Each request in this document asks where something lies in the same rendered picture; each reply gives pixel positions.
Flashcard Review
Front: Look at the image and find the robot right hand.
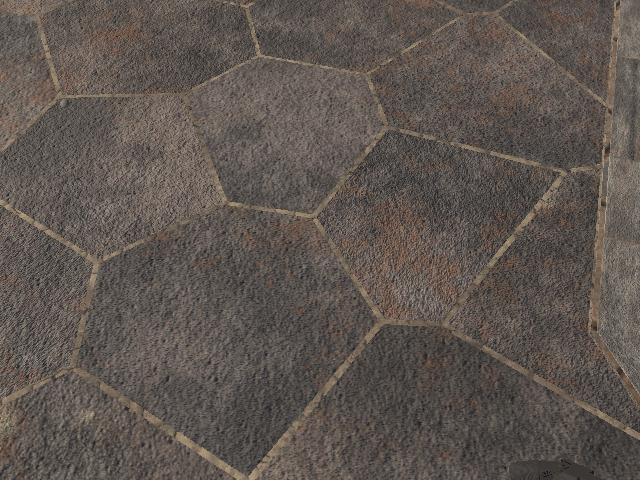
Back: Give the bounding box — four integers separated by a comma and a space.
509, 459, 604, 480

